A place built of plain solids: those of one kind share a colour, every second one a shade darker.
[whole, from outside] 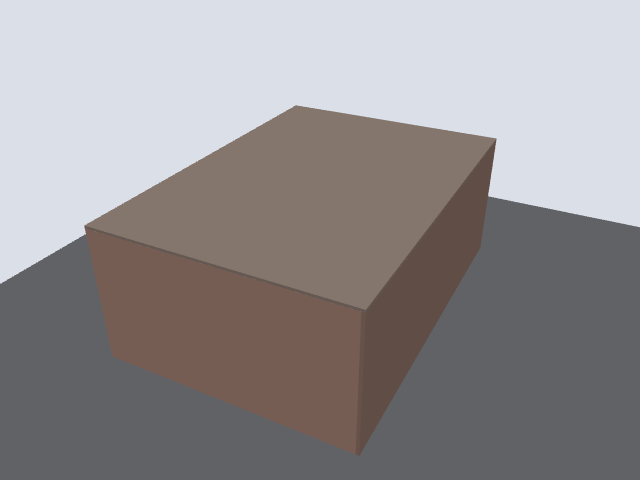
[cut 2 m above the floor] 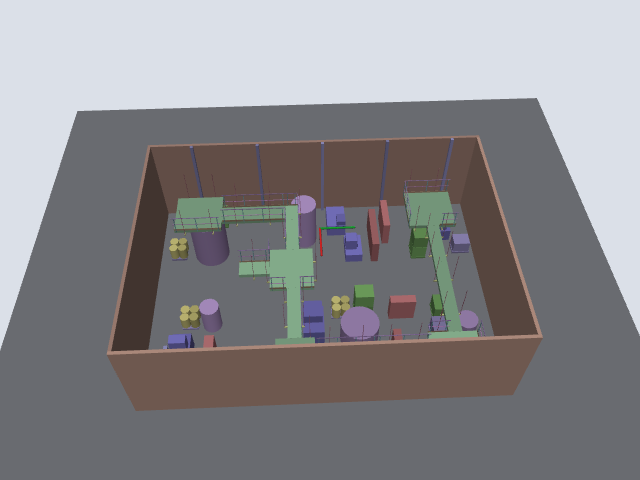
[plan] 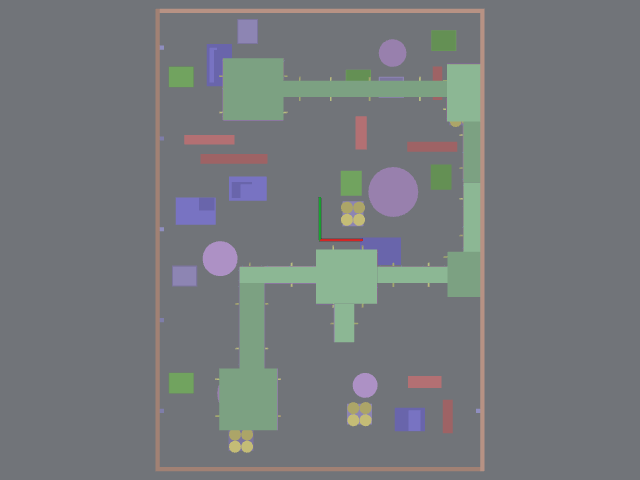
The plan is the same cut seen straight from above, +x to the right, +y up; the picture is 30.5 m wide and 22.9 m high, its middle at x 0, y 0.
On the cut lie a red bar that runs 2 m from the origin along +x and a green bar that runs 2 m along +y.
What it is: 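A plant hall; level steel catwalks 4.47 m over a floor that is never walked; the drop lies beside the walker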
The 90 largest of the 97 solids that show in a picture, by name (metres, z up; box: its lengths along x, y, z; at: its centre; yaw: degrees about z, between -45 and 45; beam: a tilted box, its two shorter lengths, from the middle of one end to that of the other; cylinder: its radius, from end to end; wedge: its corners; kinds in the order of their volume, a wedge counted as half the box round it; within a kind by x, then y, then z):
{
 "wall_1": {"box": [0.2, 22.06, 8.53], "at": [-7.74, 0.0, 4.22]},
 "wall_2": {"box": [15.29, 0.2, 8.53], "at": [0.0, -10.93, 4.22]},
 "wall_3": {"box": [15.29, 0.2, 8.53], "at": [0.0, 10.93, 4.22]},
 "wall_4": {"box": [0.2, 22.06, 8.53], "at": [7.74, 0.0, 4.22]},
 "roof_1": {"box": [15.69, 22.06, 0.16], "at": [0.0, 0.0, 8.56]},
 "tank_1": {"cylinder": 0.83, "from": [-4.77, -0.89, 0.0], "to": [-4.77, -0.89, 3.57]},
 "tank_2": {"cylinder": 1.16, "from": [-3.74, -7.33, 0.0], "to": [-3.74, -7.33, 3.57]},
 "tank_3": {"cylinder": 0.59, "from": [2.15, -6.93, 0.0], "to": [2.15, -6.93, 2.02]},
 "tank_4": {"cylinder": 0.66, "from": [3.46, 8.92, 0.0], "to": [3.46, 8.92, 1.56]},
 "tank_5": {"cylinder": 1.19, "from": [3.5, 2.29, 0.0], "to": [3.5, 2.29, 1.68]},
 "mach_1": {"box": [1.91, 1.3, 1.02], "at": [-5.93, 1.38, 0.46]},
 "mach_2": {"box": [0.75, 0.62, 0.41], "at": [-5.4, 1.71, 1.18]},
 "mach_3": {"box": [0.37, 1.66, 0.71], "at": [-5.09, 8.35, 1.32]},
 "mach_4": {"box": [1.21, 2.02, 1.01], "at": [-4.8, 8.34, 0.46]},
 "mach_5": {"box": [0.75, 1.64, 0.73], "at": [-4.69, 8.24, 1.33]},
 "mach_6": {"box": [0.98, 0.76, 0.33], "at": [-3.73, 2.39, 0.88]},
 "mach_7": {"box": [1.8, 1.15, 0.77], "at": [-3.44, 2.45, 0.33]},
 "mach_8": {"box": [0.75, 0.75, 0.9], "at": [-3.42, 2.28, 1.17]},
 "mach_9": {"box": [1.16, 1.18, 0.69], "at": [2.56, -0.57, 1.67]},
 "mach_10": {"box": [1.95, 1.31, 1.37], "at": [2.89, -0.53, 0.64]},
 "mach_11": {"box": [1.45, 1.13, 1.34], "at": [4.29, -8.57, 0.62]},
 "mach_12": {"box": [0.58, 0.99, 0.99], "at": [4.51, -8.62, 1.78]},
 "floor_1": {"box": [2.76, 2.94, 0.26], "at": [-3.42, -7.6, 4.34]},
 "floor_2": {"box": [1.19, 4.08, 0.26], "at": [-3.25, -4.09, 4.34]},
 "floor_3": {"box": [1.19, 0.78, 0.26], "at": [-3.25, -1.66, 4.34]},
 "floor_4": {"box": [2.88, 2.95, 0.26], "at": [-3.18, 7.2, 4.34]},
 "floor_5": {"box": [2.46, 0.78, 0.26], "at": [-1.42, -1.66, 4.34]},
 "floor_6": {"box": [2.91, 0.78, 0.26], "at": [-0.29, 7.21, 4.34]},
 "floor_7": {"box": [0.94, 1.83, 0.26], "at": [1.17, -3.96, 4.34]},
 "floor_8": {"box": [2.91, 2.59, 0.26], "at": [1.27, -1.75, 4.34]},
 "floor_9": {"box": [4.89, 0.78, 0.26], "at": [3.61, 7.21, 4.34]},
 "floor_10": {"box": [3.36, 0.78, 0.26], "at": [4.4, -1.66, 4.34]},
 "floor_11": {"box": [1.59, 2.74, 0.26], "at": [6.85, 7.02, 4.34]},
 "floor_12": {"box": [1.56, 2.17, 0.26], "at": [6.86, -1.64, 4.34]},
 "floor_13": {"box": [0.8, 3.3, 0.26], "at": [7.24, 1.09, 4.34]},
 "floor_14": {"box": [0.8, 2.91, 0.26], "at": [7.24, 4.19, 4.34]},
 "cab_1": {"box": [2.4, 0.46, 1.97], "at": [-5.27, 4.78, 0.93]},
 "cab_2": {"box": [3.2, 0.47, 1.91], "at": [-4.1, 3.87, 0.9]},
 "cab_3": {"box": [0.54, 1.6, 1.87], "at": [1.96, 5.11, 0.88]},
 "cab_4": {"box": [1.6, 0.57, 2.09], "at": [5.0, -6.78, 1.0]},
 "cab_5": {"box": [2.4, 0.49, 1.94], "at": [5.36, 4.45, 0.92]},
 "cab_6": {"box": [0.45, 1.6, 1.97], "at": [5.61, 7.48, 0.93]},
 "cab_7": {"box": [0.48, 1.6, 2.14], "at": [6.09, -8.42, 1.02]},
 "tote_1": {"box": [1.2, 1.0, 0.19], "at": [-6.62, -6.83, 0.04]},
 "tote_2": {"box": [1.16, 0.96, 1.0], "at": [-6.62, -6.83, 0.64]},
 "tote_3": {"box": [1.2, 1.0, 0.19], "at": [-6.62, 7.78, 0.04]},
 "tote_4": {"box": [1.16, 0.96, 1.0], "at": [-6.62, 7.78, 0.64]},
 "tote_5": {"box": [1.16, 0.96, 1.0], "at": [-3.22, 6.93, 0.64]},
 "tote_6": {"box": [1.16, 0.96, 1.0], "at": [-3.22, 6.93, 1.66]},
 "tote_7": {"box": [1.0, 1.2, 0.19], "at": [1.49, 2.71, 0.04]},
 "tote_8": {"box": [0.96, 1.16, 1.0], "at": [1.49, 2.71, 1.66]},
 "tote_9": {"box": [1.16, 0.96, 1.0], "at": [1.83, 7.63, 0.64]},
 "tote_10": {"box": [1.0, 1.2, 0.19], "at": [5.78, 3.0, 0.04]},
 "tote_11": {"box": [0.96, 1.16, 1.0], "at": [5.78, 3.0, 1.66]},
 "tote_12": {"box": [1.2, 1.0, 0.19], "at": [5.9, 9.51, 0.04]},
 "tote_13": {"box": [1.16, 0.96, 1.0], "at": [5.9, 9.51, 0.64]},
 "pal_1": {"box": [1.2, 1.0, 0.19], "at": [-6.46, -1.72, 0.05]},
 "pal_2": {"box": [1.1, 0.9, 1.05], "at": [-6.46, -1.72, 0.67]},
 "pal_3": {"box": [1.2, 1.0, 0.19], "at": [-3.77, -9.57, 0.05]},
 "pal_4": {"box": [1.0, 1.2, 0.19], "at": [-3.45, 9.94, 0.05]},
 "pal_5": {"box": [0.9, 1.1, 0.81], "at": [-3.45, 9.94, 0.55]},
 "pal_6": {"box": [1.0, 1.2, 0.19], "at": [1.57, 1.25, 0.05]},
 "pal_7": {"box": [1.2, 1.0, 0.19], "at": [1.89, -8.31, 0.05]},
 "pal_8": {"box": [1.2, 1.0, 0.19], "at": [3.4, 7.29, 0.05]},
 "pal_9": {"box": [1.1, 0.9, 0.95], "at": [3.4, 7.29, 0.62]},
 "drum_1": {"cylinder": 0.28, "from": [-4.06, -9.86, 0.14], "to": [-4.06, -9.86, 1.02]},
 "drum_2": {"cylinder": 0.28, "from": [-4.06, -9.28, 0.14], "to": [-4.06, -9.28, 1.02]},
 "drum_3": {"cylinder": 0.28, "from": [-3.48, -9.86, 0.14], "to": [-3.48, -9.86, 1.02]},
 "drum_4": {"cylinder": 0.28, "from": [-3.48, -9.28, 0.14], "to": [-3.48, -9.28, 1.02]},
 "drum_5": {"cylinder": 0.28, "from": [1.28, 0.96, 0.14], "to": [1.28, 0.96, 1.02]},
 "drum_6": {"cylinder": 0.28, "from": [1.28, 1.54, 0.14], "to": [1.28, 1.54, 1.02]},
 "drum_7": {"cylinder": 0.28, "from": [1.6, -8.6, 0.14], "to": [1.6, -8.6, 1.02]},
 "drum_8": {"cylinder": 0.28, "from": [1.6, -8.02, 0.14], "to": [1.6, -8.02, 1.02]},
 "drum_9": {"cylinder": 0.28, "from": [1.86, 0.96, 0.14], "to": [1.86, 0.96, 1.02]},
 "drum_10": {"cylinder": 0.28, "from": [1.86, 1.54, 0.14], "to": [1.86, 1.54, 1.02]},
 "drum_11": {"cylinder": 0.28, "from": [2.18, -8.6, 0.14], "to": [2.18, -8.6, 1.02]},
 "drum_12": {"cylinder": 0.28, "from": [2.18, -8.02, 0.14], "to": [2.18, -8.02, 1.02]},
 "drum_13": {"cylinder": 0.28, "from": [6.47, 5.68, 0.14], "to": [6.47, 5.68, 1.02]},
 "pier_1": {"box": [0.2, 0.2, 8.13], "at": [-7.54, -8.15, 4.01]},
 "pier_2": {"box": [0.2, 0.2, 8.13], "at": [-7.54, -3.82, 4.01]},
 "pier_3": {"box": [0.2, 0.2, 8.13], "at": [-7.54, 0.51, 4.01]},
 "pier_4": {"box": [0.2, 0.2, 8.13], "at": [-7.54, 4.84, 4.01]},
 "pier_5": {"box": [0.2, 0.2, 8.13], "at": [-7.54, 9.18, 4.01]},
 "toe_1": {"box": [0.012, 2.95, 0.15], "at": [-4.62, 7.2, 4.51]},
 "toe_2": {"box": [0.012, 4.04, 0.15], "at": [-3.85, -4.07, 4.51]},
 "toe_3": {"box": [0.012, 3.99, 0.15], "at": [-2.65, -4.09, 4.51]},
 "toe_4": {"box": [0.012, 2.94, 0.15], "at": [-2.04, -7.6, 4.51]},
 "rail_1": {"box": [0.038, 4.04, 0.038], "at": [-3.86, -4.07, 5.57]},
 "rail_2": {"box": [0.038, 3.99, 0.038], "at": [-2.63, -4.09, 5.57]},
 "rail_3": {"box": [3.36, 0.038, 0.038], "at": [4.4, -1.25, 5.57]}
}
